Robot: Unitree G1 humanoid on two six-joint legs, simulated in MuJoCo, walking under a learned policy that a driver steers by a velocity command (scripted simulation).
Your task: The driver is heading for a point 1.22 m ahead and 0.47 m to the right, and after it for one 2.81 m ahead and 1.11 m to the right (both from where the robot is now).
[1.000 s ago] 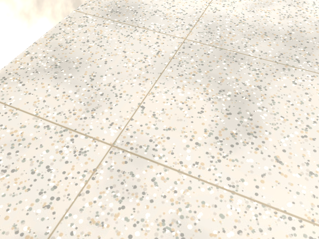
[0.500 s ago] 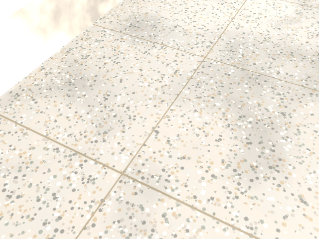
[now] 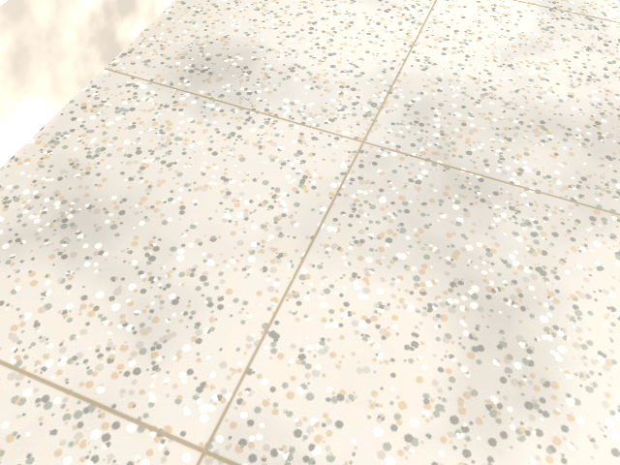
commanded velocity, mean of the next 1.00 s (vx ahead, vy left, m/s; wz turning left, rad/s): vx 0.15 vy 0.00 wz -0.26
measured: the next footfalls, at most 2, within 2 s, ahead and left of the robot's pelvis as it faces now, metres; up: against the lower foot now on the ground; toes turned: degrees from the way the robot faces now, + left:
right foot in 0.12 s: +0.23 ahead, -0.10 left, +0.00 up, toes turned +0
left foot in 0.40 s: +0.13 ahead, +0.12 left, +0.00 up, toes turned +1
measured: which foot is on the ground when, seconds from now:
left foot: down 0.00-0.16, up 0.18-0.38, down 0.40-0.92, up 0.94-1.00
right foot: up 0.00-0.10, down 0.12-0.62, up 0.64-0.88, down 0.90-1.00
